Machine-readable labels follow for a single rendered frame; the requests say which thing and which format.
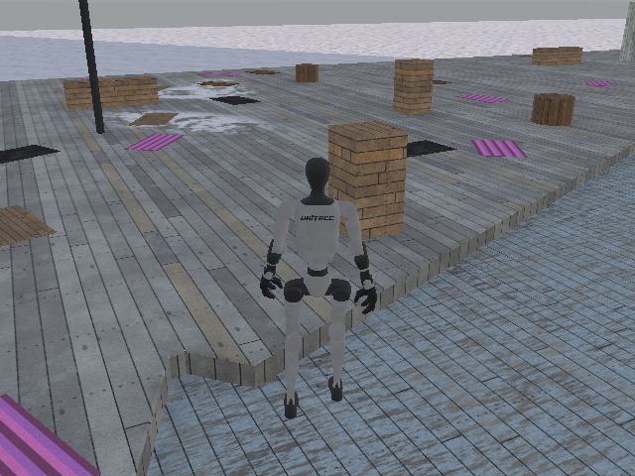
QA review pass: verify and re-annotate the left robot forearm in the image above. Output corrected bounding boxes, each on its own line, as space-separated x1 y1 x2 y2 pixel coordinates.
262 239 282 280

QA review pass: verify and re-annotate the left robot hand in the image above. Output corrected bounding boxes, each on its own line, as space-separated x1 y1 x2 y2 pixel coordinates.
260 275 283 299

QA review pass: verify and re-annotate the right robot shin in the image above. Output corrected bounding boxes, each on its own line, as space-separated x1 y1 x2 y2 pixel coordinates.
330 324 345 388

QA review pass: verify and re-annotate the robot right upper arm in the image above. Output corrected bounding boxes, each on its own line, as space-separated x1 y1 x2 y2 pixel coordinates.
338 200 364 256

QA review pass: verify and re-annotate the right robot hand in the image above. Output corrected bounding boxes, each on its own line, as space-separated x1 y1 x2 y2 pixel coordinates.
354 287 377 314

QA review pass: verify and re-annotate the robot left upper arm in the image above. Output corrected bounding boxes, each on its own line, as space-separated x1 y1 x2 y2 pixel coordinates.
271 200 297 254

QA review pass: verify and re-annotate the robot shin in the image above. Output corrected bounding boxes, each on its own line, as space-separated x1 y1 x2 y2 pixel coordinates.
330 324 345 388
285 335 299 405

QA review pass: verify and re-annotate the right robot forearm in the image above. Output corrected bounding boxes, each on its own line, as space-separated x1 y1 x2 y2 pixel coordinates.
354 241 374 290

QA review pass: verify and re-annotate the left robot shin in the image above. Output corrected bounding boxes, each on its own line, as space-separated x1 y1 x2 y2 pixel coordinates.
285 335 299 405

